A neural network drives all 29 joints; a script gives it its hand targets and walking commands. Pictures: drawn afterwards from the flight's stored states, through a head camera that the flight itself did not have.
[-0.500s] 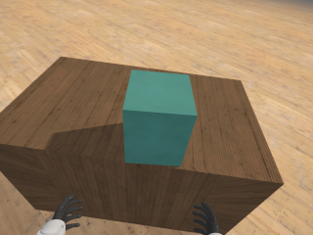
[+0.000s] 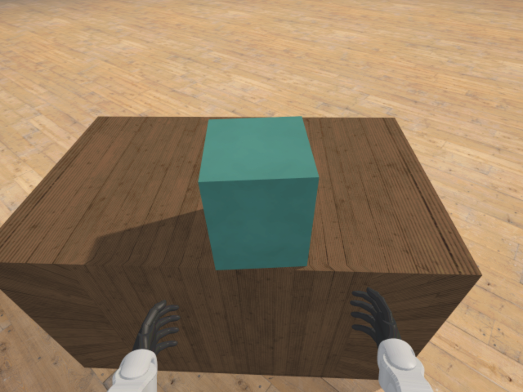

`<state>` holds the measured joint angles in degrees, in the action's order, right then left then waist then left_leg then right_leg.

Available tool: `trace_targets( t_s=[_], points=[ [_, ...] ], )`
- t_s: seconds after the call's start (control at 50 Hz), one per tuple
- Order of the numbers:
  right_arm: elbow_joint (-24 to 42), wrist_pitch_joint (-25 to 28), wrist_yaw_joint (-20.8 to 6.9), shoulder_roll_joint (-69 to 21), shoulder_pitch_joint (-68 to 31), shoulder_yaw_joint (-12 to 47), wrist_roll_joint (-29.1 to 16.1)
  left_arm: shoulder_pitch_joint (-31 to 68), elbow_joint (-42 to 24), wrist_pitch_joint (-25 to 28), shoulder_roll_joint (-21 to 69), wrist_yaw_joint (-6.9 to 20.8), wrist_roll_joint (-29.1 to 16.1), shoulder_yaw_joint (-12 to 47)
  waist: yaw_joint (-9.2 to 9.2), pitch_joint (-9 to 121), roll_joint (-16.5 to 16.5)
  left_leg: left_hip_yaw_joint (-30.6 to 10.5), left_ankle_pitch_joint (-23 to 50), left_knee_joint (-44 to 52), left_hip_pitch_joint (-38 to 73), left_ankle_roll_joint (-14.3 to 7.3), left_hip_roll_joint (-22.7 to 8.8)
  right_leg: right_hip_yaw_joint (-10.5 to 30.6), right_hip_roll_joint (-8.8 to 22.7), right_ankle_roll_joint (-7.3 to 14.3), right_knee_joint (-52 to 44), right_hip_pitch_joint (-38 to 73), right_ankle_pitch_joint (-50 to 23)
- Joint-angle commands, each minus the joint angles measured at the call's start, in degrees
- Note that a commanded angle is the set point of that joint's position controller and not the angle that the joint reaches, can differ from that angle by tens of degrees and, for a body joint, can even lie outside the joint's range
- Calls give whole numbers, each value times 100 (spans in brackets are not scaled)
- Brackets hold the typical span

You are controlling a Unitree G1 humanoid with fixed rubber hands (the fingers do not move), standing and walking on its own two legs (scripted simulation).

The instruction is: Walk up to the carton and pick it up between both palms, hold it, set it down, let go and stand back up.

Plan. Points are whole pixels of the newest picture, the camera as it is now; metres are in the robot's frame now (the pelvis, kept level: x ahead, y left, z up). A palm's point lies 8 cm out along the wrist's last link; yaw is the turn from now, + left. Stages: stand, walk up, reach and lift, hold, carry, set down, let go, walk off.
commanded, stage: reach and lift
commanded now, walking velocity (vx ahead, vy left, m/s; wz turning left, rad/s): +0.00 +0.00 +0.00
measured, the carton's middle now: (258, 193) +0.51 -0.01 +0.03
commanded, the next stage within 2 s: none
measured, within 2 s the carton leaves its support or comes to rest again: neither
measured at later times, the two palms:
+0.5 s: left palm (154, 333) +0.25 +0.18 -0.05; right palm (381, 307) +0.27 -0.22 -0.04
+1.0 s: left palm (151, 288) +0.30 +0.18 +0.01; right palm (378, 269) +0.31 -0.21 +0.02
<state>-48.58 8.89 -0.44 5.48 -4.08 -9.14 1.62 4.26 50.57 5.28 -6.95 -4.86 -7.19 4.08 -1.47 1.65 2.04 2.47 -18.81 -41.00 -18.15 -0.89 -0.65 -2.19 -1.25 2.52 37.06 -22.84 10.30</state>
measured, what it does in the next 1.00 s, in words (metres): shifts its weight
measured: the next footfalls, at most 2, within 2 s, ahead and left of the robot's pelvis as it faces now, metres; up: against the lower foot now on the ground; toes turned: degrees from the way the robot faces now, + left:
none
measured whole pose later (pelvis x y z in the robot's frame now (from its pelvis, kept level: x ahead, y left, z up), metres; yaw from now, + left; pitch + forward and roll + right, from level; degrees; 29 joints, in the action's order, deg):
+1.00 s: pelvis +0.07 -0.02 +0.02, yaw +1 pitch +3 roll +1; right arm -34.3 20.7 2.3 6.9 1.8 2.5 -9.8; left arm -4.2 29.6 19.5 -9.3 -5.2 -9.4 2.8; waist -0.4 3.7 -2.8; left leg 0.9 -16.1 -26.8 -13.2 1.8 -1.7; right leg -3.4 -2.7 4.1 26.5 -19.1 10.2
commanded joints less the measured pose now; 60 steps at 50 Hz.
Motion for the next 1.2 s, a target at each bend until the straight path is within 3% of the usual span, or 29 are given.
trace_targets(
  t_s=[0.0, 0.1, 0.12, 0.16, 0.22, 0.26, 0.34, 0.38, 0.4, 0.42, 0.46, 0.48, 0.5, 0.52, 0.54, 0.6, 0.62, 0.64, 0.68, 0.7, 0.72, 0.74, 0.8, 0.82, 0.88, 0.92, 0.94, 1.02, 1.18],
  points=[
    [1293, 492, -93, 198, -1463, 337, -9, 1823, -809, 979, -1088, -163, -261, -254, 363, 961, -858, 12, -1009, 1161, -1428, -154, 72, 669, 375, -81, -933, 889, 2321],
    [667, 448, -82, 87, -1529, 463, -234, 2037, -213, 1298, -855, -69, -642, 95, 143, 1083, -611, -49, -1263, 822, -1707, -117, 152, 842, 562, -53, -798, 264, 2860],
    [165, 469, -74, 43, -945, 479, -278, 1391, 66, 1352, -634, -19, -582, 233, 32, 1013, -433, -50, -1012, 796, -1727, -90, 120, 872, 559, -17, -786, 298, 2613],
    [463, 624, -72, 443, -2073, 158, -298, 2301, -176, 1578, -737, -86, -953, 513, -142, 1522, -2, -128, -1498, 956, -2303, -91, 34, 619, 348, 5, -379, 595, 2413],
    [474, 1020, -112, 602, -1667, -66, -334, 1543, -387, 1802, -685, -86, -810, 393, -132, 1484, 422, -248, -1398, 1315, -2969, -113, -113, 422, 118, -4, -7, 1667, 1352],
    [367, 1299, -31, 555, -1336, -73, -323, 1275, -626, 1894, -836, -37, -644, 182, -82, 1391, 99, -216, -859, 1214, -2938, -93, -20, 606, 148, -47, -177, 1906, 1018],
    [636, 1564, 136, 253, -1286, 299, -385, 1182, -555, 1961, -1059, 46, -433, -160, 86, 1377, -799, -138, -115, 550, -1599, 99, 278, 1106, 574, -85, -917, 617, 1968],
    [865, 1688, 174, 269, -1237, 405, -464, 1128, -817, 2115, -1150, -14, -373, -319, 253, 1398, -698, -95, -109, 616, -1557, 79, 336, 1177, 599, -116, -992, 602, 1932],
    [956, 1738, 176, 273, -1411, 465, -438, 1392, -792, 2226, -1121, -30, -455, -256, 187, 1515, -753, -56, -226, 584, -1636, 58, 370, 1204, 629, -129, -967, 564, 2106],
    [646, 1713, 176, 57, -452, 668, -532, 385, -507, 2246, -799, 34, -376, -128, 169, 1211, -681, -54, 53, 669, -1657, 65, 328, 1160, 575, -73, -898, 818, 1558],
    [1272, 1867, 208, 274, -1068, 511, -488, 967, -1017, 2468, -1013, 27, -568, -198, 111, 1569, -462, -37, -82, 821, -2064, -14, 286, 1089, 450, -144, -726, 1208, 1109],
    [971, 1900, 218, 184, -548, 551, -501, 595, -903, 2543, -858, 88, -553, -76, -2, 1447, -501, -67, -31, 936, -2198, 27, 238, 1061, 412, -143, -725, 1480, 789],
    [1526, 2087, 204, 372, -1252, 355, -620, 1182, -1582, 2780, -1073, 45, -728, -111, 130, 1848, -291, -31, -22, 1005, -2344, -4, 231, 946, 308, -212, -519, 1495, 629],
    [952, 2078, 144, 196, -531, 524, -591, 571, -1056, 2824, -774, 72, -633, 46, -16, 1653, -242, -9, -20, 1113, -2427, 18, 186, 904, 240, -182, -478, 1874, 312],
    [945, 2060, 126, 317, -1415, 334, -558, 1389, -1097, 2856, -1070, 86, -659, -8, 10, 1864, -203, 38, -211, 1063, -2513, 24, 233, 954, 314, -239, -542, 1650, 729],
    [953, 2105, 58, 405, -484, 446, -642, 365, -1415, 2852, -883, 15, -637, 102, -4, 2027, -62, 34, 201, 1149, -2260, 103, 213, 997, 283, -217, -589, 1871, 295],
    [1163, 2115, 47, 549, -984, 409, -706, 882, -1750, 2813, -1016, -33, -667, 37, 27, 2170, -143, 32, 167, 1178, -2206, 127, 256, 892, 182, -242, -533, 1933, 119],
    [948, 2098, 48, 315, -161, 633, -836, -46, -1505, 2762, -777, 27, -480, 33, 66, 1851, -184, 21, 470, 1191, -2135, 111, 257, 1055, 274, -254, -628, 2185, -258],
    [1239, 2063, 134, 461, -709, 712, -897, 294, -1527, 2569, -1020, 84, -398, -174, 109, 1797, -448, 13, 493, 1214, -2021, 94, 310, 1084, 345, -331, -799, 2077, -248],
    [1104, 1986, 171, 333, -157, 885, -968, -317, -1512, 2415, -807, 119, -330, -187, 129, 1629, -476, -2, 797, 1252, -1828, 128, 292, 1088, 389, -286, -916, 2131, -489],
    [1659, 1969, 208, 476, -922, 880, -947, 498, -1894, 2348, -1079, 97, -427, -262, 150, 1953, -536, -9, 727, 1266, -1734, 97, 331, 1050, 369, -327, -946, 2047, -506],
    [1327, 1903, 218, 289, -160, 1075, -990, -255, -1586, 2257, -832, 158, -310, -227, 103, 1543, -642, -1, 833, 1226, -1540, 122, 352, 1142, 439, -312, -1076, 2020, -487],
    [1727, 1765, 236, 512, -796, 947, -1039, 332, -2027, 2080, -913, 110, -306, -343, 133, 1408, -506, -1, 735, 1548, -1190, 137, 288, 910, 303, -291, -1241, 1933, -400],
    [1694, 1739, 248, 471, -78, 1042, -1146, -309, -2346, 2042, -751, 87, -202, -328, 95, 1177, -380, -18, 972, 1656, -933, 199, 247, 921, 289, -279, -1361, 2144, -632],
    [2369, 1631, 286, 649, -290, 1030, -1287, -3, -3239, 1869, -799, -25, -165, -427, 214, 1446, -271, 46, 1104, 1854, -528, 197, 261, 854, 212, -297, -1479, 2449, -967],
    [2561, 1432, 302, 773, -659, 970, -1137, 358, -3241, 1642, -694, -74, -257, -180, 43, 1415, -412, 24, 911, 2070, -385, 237, 198, 690, 160, -288, -1617, 2383, -983],
    [2245, 1236, 296, 704, -364, 1016, -1128, 171, -2903, 1461, -608, -32, -194, -197, 1, 971, -392, 11, 694, 2153, -496, 227, 158, 661, 175, -286, -1680, 2488, -815],
    [3019, 755, 265, 1004, -670, 754, -1316, 499, -4231, 740, -588, -223, -159, 22, 9, 1499, 76, 78, 974, 2367, 17, 315, 115, 570, 124, -217, -1888, 2549, -1001],
    [3156, -434, 227, 1402, -1093, 690, -1557, 666, -4528, -1082, -416, -246, 83, -259, 142, 394, -158, -155, 1029, 2835, 542, 305, -80, 468, 129, -107, -2363, 2845, -1081]
  ],
)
